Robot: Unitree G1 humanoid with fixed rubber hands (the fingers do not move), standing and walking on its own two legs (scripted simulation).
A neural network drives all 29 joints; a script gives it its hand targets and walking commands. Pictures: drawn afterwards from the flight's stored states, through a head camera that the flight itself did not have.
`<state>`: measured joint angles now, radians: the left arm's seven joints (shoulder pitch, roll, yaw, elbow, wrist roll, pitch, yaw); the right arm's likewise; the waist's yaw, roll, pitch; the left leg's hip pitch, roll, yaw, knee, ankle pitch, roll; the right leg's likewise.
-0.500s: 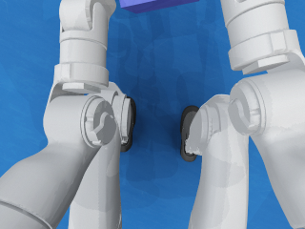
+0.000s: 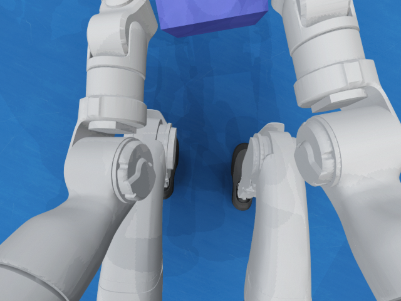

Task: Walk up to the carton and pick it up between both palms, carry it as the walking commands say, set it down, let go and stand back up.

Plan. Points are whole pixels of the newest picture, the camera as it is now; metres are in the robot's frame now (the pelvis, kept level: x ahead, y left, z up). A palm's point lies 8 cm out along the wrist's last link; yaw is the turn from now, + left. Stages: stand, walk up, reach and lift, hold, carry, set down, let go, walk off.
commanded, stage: reach and lift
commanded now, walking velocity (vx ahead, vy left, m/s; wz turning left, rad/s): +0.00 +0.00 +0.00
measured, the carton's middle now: out of the picture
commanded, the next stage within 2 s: none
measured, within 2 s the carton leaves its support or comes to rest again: neither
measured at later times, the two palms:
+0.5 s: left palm out of the picture +0.50 +0.15 +0.00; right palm out of the picture +0.55 -0.07 +0.02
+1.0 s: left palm out of the picture +0.48 +0.16 +0.07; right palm out of the picture +0.53 -0.06 +0.09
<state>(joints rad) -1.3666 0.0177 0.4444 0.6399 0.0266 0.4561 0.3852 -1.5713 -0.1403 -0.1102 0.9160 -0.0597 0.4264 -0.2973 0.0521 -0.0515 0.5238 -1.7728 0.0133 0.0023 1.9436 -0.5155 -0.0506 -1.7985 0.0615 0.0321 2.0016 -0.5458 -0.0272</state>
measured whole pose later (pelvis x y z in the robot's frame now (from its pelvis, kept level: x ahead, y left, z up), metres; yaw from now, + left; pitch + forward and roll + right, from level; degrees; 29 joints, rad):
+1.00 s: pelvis -0.02 +0.00 +0.10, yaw -1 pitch +10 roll +2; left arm -1.24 -0.01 0.44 0.63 0.07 0.51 0.38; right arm -1.42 -0.06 -0.14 0.91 -0.08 0.44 -0.34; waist 0.07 -0.04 0.52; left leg -1.34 0.01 -0.01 1.60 -0.43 -0.05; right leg -1.35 0.06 0.03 1.64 -0.46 -0.02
